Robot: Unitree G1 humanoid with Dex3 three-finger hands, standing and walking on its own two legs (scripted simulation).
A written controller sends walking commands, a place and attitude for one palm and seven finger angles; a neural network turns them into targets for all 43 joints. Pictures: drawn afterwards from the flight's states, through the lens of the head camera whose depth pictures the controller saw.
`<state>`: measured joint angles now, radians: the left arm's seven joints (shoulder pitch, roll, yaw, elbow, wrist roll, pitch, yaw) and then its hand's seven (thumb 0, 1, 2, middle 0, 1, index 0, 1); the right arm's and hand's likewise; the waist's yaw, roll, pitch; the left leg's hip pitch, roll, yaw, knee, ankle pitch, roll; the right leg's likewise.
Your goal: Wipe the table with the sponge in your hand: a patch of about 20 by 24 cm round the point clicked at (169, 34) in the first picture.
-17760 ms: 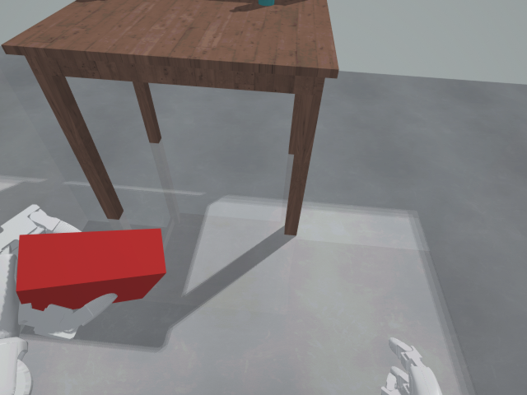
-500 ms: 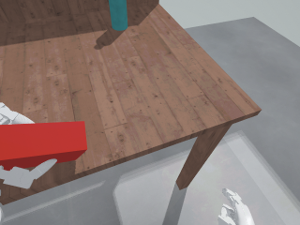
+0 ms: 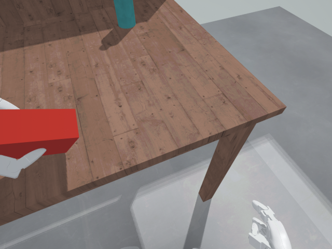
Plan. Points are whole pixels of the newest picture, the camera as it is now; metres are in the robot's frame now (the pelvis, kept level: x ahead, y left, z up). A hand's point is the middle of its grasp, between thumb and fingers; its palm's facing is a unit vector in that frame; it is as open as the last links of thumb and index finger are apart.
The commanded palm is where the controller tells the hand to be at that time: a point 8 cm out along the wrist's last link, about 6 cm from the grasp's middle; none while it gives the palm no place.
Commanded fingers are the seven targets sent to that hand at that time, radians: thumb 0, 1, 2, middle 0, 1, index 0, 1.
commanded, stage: come to a stop and stand still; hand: left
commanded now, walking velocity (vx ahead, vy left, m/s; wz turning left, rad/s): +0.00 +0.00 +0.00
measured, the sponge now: (45, 135) +0.28 +0.25 +0.17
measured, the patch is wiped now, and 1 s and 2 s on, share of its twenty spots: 0.00 0.05 0.05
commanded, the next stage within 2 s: look again from close up in 0.82 s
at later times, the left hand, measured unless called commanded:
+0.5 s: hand out of the picture +0.23 +0.30 +0.18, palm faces +0.37 -0.88 -0.30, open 9.7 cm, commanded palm +0.17 +0.34 +0.19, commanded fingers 0.00 0.10 1.30 -1.20 -1.60 -1.20 -1.60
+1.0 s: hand out of the picture +0.23 +0.32 +0.18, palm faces +0.39 -0.86 -0.32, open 9.7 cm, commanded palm +0.17 +0.36 +0.19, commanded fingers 0.00 0.10 1.30 -1.20 -1.60 -1.20 -1.60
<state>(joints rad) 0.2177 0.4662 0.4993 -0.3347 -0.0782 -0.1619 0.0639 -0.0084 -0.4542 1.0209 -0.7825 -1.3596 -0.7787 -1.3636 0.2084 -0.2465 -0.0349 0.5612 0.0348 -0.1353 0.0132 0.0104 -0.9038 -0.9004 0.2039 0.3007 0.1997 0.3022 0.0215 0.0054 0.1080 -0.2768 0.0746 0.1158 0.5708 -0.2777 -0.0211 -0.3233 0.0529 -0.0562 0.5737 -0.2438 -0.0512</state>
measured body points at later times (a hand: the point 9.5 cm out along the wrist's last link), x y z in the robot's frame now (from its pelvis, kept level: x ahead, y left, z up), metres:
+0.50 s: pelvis +0.00 +0.06 +0.01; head +0.01 +0.07 +0.46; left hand +0.21 +0.34 +0.19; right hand +0.19 -0.15 -0.06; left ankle +0.01 +0.13 -0.73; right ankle +0.04 -0.06 -0.73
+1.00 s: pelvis +0.02 +0.07 +0.01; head +0.03 +0.09 +0.46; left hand +0.21 +0.36 +0.19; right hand +0.19 -0.15 -0.07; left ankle +0.01 +0.13 -0.73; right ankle +0.04 -0.06 -0.73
